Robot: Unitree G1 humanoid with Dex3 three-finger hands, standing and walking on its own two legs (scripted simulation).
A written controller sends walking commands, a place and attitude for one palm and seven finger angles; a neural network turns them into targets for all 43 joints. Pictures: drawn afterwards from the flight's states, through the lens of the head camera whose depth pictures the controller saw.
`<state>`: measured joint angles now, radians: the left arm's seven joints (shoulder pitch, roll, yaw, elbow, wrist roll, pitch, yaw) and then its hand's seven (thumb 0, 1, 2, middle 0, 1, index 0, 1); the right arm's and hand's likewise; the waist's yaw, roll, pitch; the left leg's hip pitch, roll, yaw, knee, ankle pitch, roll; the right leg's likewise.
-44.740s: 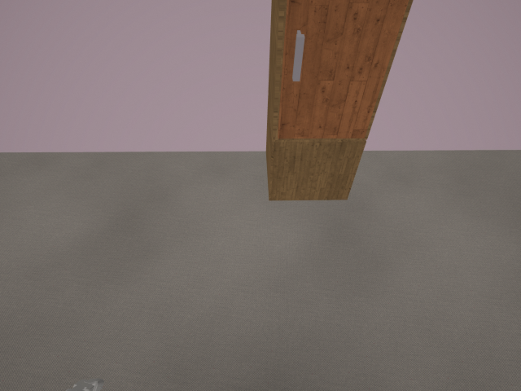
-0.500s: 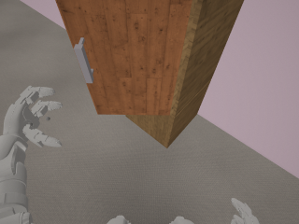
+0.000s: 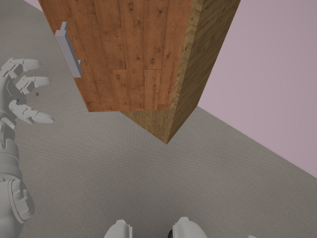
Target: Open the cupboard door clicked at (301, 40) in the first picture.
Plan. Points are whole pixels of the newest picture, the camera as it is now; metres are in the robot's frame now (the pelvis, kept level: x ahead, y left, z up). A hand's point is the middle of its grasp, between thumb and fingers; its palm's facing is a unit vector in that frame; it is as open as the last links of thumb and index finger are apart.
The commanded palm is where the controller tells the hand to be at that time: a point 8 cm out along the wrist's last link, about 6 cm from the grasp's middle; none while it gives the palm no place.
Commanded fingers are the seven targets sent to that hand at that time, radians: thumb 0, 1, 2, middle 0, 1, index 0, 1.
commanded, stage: move the hooked fingers beside the handle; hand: left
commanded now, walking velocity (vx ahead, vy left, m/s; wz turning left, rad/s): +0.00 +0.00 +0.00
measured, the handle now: (71, 51) +0.60 +0.25 +0.07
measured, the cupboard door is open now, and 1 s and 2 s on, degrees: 41 41 41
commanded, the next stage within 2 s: slide the fingers in behind the handle in 1.50 s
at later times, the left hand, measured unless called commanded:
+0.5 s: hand (43, 68) +0.51 +0.29 +0.09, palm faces +0.04 -1.00 -0.02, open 14.0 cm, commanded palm +0.51 +0.34 +0.08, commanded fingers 0.00 -0.50 0.30 -0.30 -1.20 -0.30 -1.20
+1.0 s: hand (47, 59) +0.57 +0.30 +0.07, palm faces +0.04 -1.00 -0.01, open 13.9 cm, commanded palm +0.55 +0.34 +0.07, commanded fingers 0.00 -0.50 0.30 -0.30 -1.20 -0.30 -1.20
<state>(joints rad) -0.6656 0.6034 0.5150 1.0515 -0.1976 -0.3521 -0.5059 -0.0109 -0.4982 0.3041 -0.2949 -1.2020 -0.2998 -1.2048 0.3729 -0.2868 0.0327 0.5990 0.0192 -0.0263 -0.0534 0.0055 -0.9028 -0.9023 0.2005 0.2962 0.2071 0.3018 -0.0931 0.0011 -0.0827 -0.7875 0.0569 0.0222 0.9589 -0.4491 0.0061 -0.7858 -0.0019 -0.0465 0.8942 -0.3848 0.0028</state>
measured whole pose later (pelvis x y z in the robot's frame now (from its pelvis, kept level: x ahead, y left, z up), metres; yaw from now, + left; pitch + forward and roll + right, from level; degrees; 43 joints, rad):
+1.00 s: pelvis +0.02 +0.02 -0.02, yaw -3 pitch +27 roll -6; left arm -1.07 0.91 0.60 1.27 -0.02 -0.25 -0.48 -0.01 -0.50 0.30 -0.29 -1.20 -0.30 -1.20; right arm 0.46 -0.28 0.09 0.56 -0.02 0.12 -0.01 0.00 -0.90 -0.90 0.20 0.30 0.21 0.30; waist -0.24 0.02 -0.06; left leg -1.04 0.09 0.00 1.06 -0.50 0.03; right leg -1.00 0.03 -0.06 0.91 -0.39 0.03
